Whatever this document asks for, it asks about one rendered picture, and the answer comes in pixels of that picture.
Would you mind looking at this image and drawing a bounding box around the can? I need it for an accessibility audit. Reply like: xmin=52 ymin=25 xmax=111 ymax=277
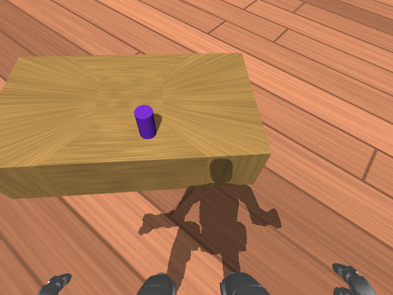
xmin=134 ymin=105 xmax=157 ymax=140

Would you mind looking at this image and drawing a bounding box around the left robot hand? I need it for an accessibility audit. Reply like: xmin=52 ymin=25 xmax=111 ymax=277
xmin=36 ymin=273 xmax=72 ymax=295

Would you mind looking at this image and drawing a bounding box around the right robot hand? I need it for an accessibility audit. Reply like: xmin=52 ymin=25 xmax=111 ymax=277
xmin=332 ymin=263 xmax=376 ymax=295

